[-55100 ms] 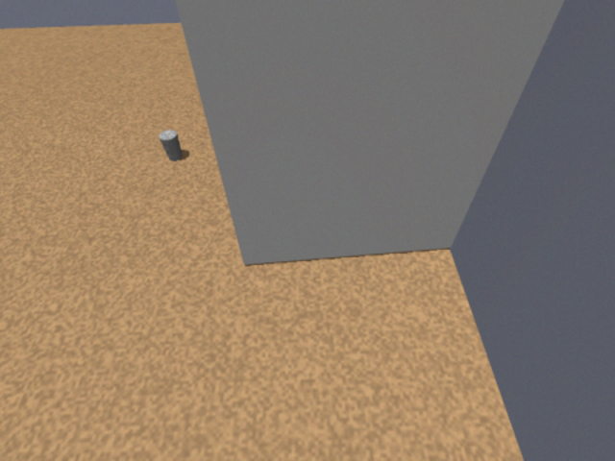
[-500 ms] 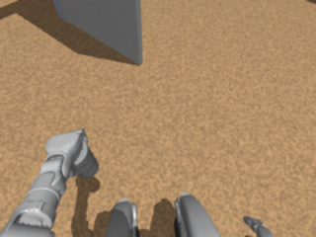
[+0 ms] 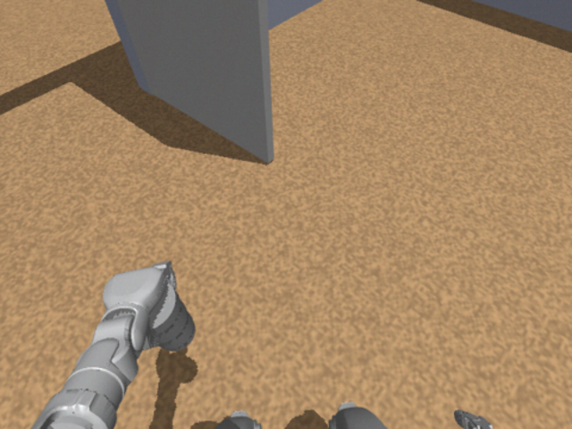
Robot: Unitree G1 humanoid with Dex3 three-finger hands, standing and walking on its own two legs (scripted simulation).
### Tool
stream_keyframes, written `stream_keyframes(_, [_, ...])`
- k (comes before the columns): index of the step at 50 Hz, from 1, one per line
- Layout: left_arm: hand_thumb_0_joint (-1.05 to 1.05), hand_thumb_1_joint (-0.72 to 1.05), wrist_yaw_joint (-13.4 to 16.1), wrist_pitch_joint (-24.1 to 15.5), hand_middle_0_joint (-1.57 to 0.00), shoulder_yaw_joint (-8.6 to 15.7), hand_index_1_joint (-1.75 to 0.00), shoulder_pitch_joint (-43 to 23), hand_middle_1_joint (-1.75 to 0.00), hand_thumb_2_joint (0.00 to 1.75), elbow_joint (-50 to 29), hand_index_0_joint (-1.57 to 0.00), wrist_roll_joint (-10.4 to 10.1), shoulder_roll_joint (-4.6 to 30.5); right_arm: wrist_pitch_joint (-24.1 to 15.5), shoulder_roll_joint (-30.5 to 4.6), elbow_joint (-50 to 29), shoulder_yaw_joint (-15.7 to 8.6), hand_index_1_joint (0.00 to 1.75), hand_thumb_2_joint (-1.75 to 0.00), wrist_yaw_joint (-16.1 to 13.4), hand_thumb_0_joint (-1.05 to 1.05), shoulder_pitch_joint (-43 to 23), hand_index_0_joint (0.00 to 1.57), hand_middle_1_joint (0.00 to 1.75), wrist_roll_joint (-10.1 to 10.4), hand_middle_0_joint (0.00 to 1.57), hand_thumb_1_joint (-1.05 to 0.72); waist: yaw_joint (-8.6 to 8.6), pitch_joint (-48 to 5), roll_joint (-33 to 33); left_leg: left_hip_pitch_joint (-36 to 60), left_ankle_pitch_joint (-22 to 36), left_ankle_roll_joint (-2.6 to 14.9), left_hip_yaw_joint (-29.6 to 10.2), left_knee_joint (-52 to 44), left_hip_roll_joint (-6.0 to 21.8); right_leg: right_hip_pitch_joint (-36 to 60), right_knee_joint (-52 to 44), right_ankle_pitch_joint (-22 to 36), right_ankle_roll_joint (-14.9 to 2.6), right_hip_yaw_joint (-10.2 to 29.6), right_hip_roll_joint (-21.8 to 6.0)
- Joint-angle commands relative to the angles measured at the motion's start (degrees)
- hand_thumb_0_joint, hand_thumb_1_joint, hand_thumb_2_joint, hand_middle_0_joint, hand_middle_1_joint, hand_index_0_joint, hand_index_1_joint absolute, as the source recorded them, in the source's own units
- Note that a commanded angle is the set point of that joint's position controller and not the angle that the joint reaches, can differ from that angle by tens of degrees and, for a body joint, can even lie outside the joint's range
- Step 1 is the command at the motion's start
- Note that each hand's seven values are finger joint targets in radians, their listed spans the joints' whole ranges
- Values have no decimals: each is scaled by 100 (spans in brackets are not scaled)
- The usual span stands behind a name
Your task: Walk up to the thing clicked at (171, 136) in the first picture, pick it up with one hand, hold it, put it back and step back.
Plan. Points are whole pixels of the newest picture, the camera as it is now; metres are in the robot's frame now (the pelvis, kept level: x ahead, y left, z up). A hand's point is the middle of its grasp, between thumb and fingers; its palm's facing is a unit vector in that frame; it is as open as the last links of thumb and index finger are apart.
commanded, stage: lift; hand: left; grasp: from above
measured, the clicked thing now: (164, 319) +0.33 +0.21 -0.15
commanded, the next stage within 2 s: hold in 0.02 s
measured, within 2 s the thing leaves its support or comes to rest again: neither
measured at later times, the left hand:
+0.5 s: hand (137, 303) +0.32 +0.22 -0.04, palm faces -0.45 -0.07 -0.89, open 11.3 cm
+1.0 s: hand (135, 305) +0.31 +0.21 -0.01, palm faces -0.46 -0.06 -0.89, open 11.3 cm
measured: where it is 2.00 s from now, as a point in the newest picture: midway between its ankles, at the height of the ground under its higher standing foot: outside the picture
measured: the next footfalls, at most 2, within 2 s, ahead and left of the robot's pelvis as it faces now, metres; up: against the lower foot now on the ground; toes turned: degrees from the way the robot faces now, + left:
none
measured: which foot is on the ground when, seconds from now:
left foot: down 0.00-1.00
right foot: down 0.00-1.00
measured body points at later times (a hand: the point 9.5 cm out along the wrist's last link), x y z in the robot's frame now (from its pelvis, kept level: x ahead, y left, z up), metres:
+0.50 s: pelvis +0.02 +0.00 +0.03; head +0.05 -0.01 +0.48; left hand +0.34 +0.22 +0.01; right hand +0.12 -0.27 -0.09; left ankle +0.02 +0.11 -0.69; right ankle +0.03 -0.14 -0.69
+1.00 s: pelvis +0.01 -0.01 +0.04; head +0.03 -0.03 +0.49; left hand +0.32 +0.21 +0.04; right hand +0.14 -0.27 -0.08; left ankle +0.02 +0.11 -0.69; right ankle +0.03 -0.14 -0.69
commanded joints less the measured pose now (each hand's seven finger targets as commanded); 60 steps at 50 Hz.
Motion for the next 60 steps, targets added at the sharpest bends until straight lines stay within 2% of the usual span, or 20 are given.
stream_keyframes(1, [0,40,208,-16,-81,434,-115,-1893,-114,131,-1199,-80,-19,1194,-209,-868,-521,-308,30,-90,-78,0,90,20,30,-17,20,-91,-7,-1780,155,1682,1442,-54,-63,-1008,-82,901,-922,1211,-261,-169,188])
stream_keyframes(6, [0,38,104,-26,-80,358,-115,-1683,-114,130,-1248,-79,-35,1096,-196,-883,-581,-314,30,-90,-61,0,18,20,30,0,20,-91,50,-1638,117,2020,1657,-80,-65,-1259,-69,1115,-1125,1327,-272,-204,191])
stream_keyframes(8, [0,40,86,-63,-80,450,-113,-1796,-112,127,-1375,-80,-3,1248,-188,-911,-600,-336,30,-90,-60,0,-11,20,30,11,20,-91,64,-1692,113,2135,1736,-81,-49,-1328,-86,1254,-1197,1402,-267,-191,194])
stream_keyframes(9, [0,39,45,-58,-80,342,-114,-1740,-113,129,-1350,-80,34,1122,-184,-878,-593,-315,30,-90,-54,0,-33,20,30,11,20,-91,46,-1649,131,2144,1814,-79,-30,-1338,-99,1260,-1211,1481,-268,-168,180])
stream_keyframes(12, [0,41,-37,-94,-81,437,-112,-1756,-112,128,-1479,-81,77,1294,-178,-925,-623,-348,30,-90,-57,0,-77,20,30,34,20,-90,97,-1660,98,2292,1944,-77,-5,-1429,-126,1484,-1334,1609,-257,-144,188])
stream_keyframes(15, [0,44,-102,-89,-82,363,-113,-1782,-113,127,-1583,-83,52,1177,-189,-887,-626,-325,30,-90,-46,0,-117,20,30,26,20,-90,90,-1540,132,2359,2013,-79,8,-1521,-116,1513,-1416,1671,-264,-135,183])
stream_keyframes(18, [0,41,-151,-102,-80,450,-114,-1745,-114,128,-1608,-80,39,1295,-186,-939,-696,-355,30,-90,-33,0,-169,20,30,52,20,-90,128,-1515,101,2421,1983,-78,37,-1626,-136,1691,-1503,1662,-256,-118,181])
stream_keyframes(20, [0,40,-204,-88,-80,333,-112,-1715,-112,125,-1704,-80,55,1158,-188,-912,-716,-338,30,-90,-19,0,-196,20,30,45,20,-90,122,-1486,167,2476,2065,-91,14,-1675,-118,1699,-1521,1690,-268,-135,186])
stream_keyframes(21, [0,42,-215,-89,-81,426,-111,-1761,-112,125,-1740,-81,59,1269,-192,-925,-712,-352,30,-90,-21,0,-211,20,30,52,20,-90,165,-1538,141,2501,2116,-91,-1,-1697,-111,1743,-1523,1720,-268,-134,200])
stream_keyframes(22, [0,43,-240,-78,-82,444,-112,-1574,-112,126,-1620,-82,80,1295,-182,-925,-744,-352,30,-90,-20,0,-232,20,30,57,20,-90,209,-1443,70,2480,2082,-80,26,-1720,-127,1809,-1571,1714,-261,-130,193])
stream_keyframes(31, [0,44,-469,-70,-82,384,-113,-1597,-114,126,-2061,-82,8,1237,-158,-891,-865,-308,30,-90,-14,0,-377,20,30,88,20,-91,219,-1361,63,2639,2062,-54,66,-1948,-123,2034,-1756,1736,-259,-96,199])
stream_keyframes(34, [0,44,-525,-92,-82,481,-113,-1553,-113,126,-2079,-82,-10,1358,-153,-917,-914,-315,30,-90,-19,0,-447,20,30,97,20,-91,272,-1271,80,2663,1946,-56,61,-2040,-116,2085,-1840,1616,-253,-89,203])
stream_keyframes(36, [0,45,-562,-98,-83,400,-113,-1569,-114,126,-2149,-83,-4,1276,-156,-894,-937,-299,30,-90,-17,0,-486,20,30,100,20,-91,269,-1245,27,2676,1907,-34,74,-2084,-129,2150,-1898,1604,-250,-71,189])
stream_keyframes(38, [0,45,-588,-83,-82,489,-114,-1514,-114,125,-2210,-83,10,1354,-146,-881,-954,-293,30,-90,-26,0,-507,20,30,111,20,-91,310,-1322,-27,2697,1995,0,132,-2086,-166,2258,-1930,1745,-232,-29,165])
stream_keyframes(40, [0,43,-644,-87,-81,420,-114,-1489,-114,126,-2238,-82,-11,1286,-143,-862,-943,-278,30,-90,-26,0,-517,20,30,111,20,-91,282,-1313,-23,2752,2100,-7,126,-2117,-142,2303,-1924,1820,-236,-45,177])
stream_keyframes(42, [0,47,-659,-111,-84,497,-114,-1564,-114,126,-2312,-85,-15,1406,-136,-888,-971,-285,30,-90,-39,0,-587,20,30,124,20,-91,332,-1228,19,2813,2027,-27,107,-2202,-123,2272,-1976,1708,-248,-72,192])
stream_keyframes(44, [0,44,-688,-111,-81,441,-115,-1415,-116,125,-2246,-82,-13,1276,-131,-854,-998,-261,30,-90,-37,0,-591,20,30,125,20,-91,292,-1132,-116,2774,1873,5,119,-2244,-148,2303,-2059,1598,-236,-44,172])
stream_keyframes(48, [0,46,-741,-127,-82,475,-115,-1453,-116,125,-2368,-84,-24,1351,-123,-843,-1030,-251,30,-90,-44,0,-696,20,30,130,20,-91,337,-1078,27,2836,1770,-1,136,-2340,-155,2332,-2137,1493,-241,-36,158])
stream_keyframes(58, [0,46,-792,-143,-82,562,-114,-1437,-116,123,-2533,-84,-62,1424,-124,-821,-1068,-224,30,-90,-83,0,-819,20,30,145,20,-91,381,-1087,-26,2989,1799,17,164,-2466,-169,2483,-2297,1508,-223,-20,135])
stream_keyframes(60, [0,44,-829,-150,-82,450,-113,-1428,-114,123,-2598,-83,-79,1317,-116,-817,-1069,-213,30,-90,-81,0,-796,20,30,150,20,-91,354,-1099,-84,3017,1885,25,161,-2475,-160,2548,-2290,1605,-219,-22,132])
